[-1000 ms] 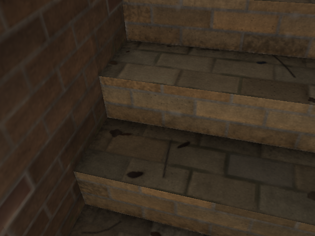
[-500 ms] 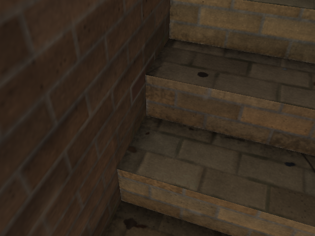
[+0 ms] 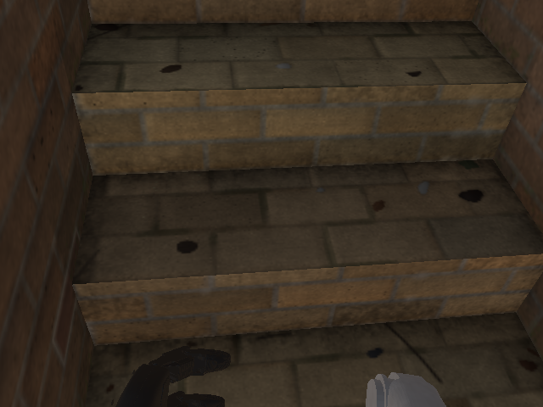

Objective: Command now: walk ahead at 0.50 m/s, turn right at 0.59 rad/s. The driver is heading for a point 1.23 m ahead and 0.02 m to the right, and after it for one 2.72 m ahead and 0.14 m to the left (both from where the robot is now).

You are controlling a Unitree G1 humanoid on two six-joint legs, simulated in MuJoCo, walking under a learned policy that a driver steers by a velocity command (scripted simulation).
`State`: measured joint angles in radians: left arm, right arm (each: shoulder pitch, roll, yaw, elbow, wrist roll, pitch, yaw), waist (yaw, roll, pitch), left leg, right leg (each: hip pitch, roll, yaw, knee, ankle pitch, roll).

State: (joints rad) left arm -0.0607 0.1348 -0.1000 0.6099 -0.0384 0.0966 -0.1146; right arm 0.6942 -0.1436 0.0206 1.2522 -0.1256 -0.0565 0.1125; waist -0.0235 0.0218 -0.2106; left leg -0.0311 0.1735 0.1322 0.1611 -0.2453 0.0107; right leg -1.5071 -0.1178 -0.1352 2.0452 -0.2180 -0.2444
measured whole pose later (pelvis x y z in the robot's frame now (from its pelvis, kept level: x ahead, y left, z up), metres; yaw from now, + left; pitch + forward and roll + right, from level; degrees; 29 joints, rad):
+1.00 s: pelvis +0.51 -0.14 +0.36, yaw +6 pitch +8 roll -1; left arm -0.05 0.12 -0.06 0.78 0.03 -0.02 -0.02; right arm 0.53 -0.08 0.02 1.11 0.00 -0.07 0.11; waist -0.10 0.05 -0.21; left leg -0.20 0.00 -0.21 0.48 -0.42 0.01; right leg -1.25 -0.10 -0.05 1.56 -0.50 -0.07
